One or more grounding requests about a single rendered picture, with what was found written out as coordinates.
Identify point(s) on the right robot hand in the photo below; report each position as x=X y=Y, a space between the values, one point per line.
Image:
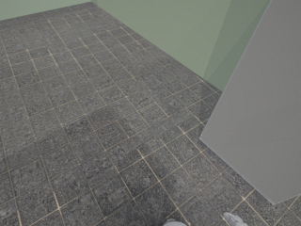
x=234 y=220

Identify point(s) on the fridge door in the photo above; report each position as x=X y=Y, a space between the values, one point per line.
x=256 y=125

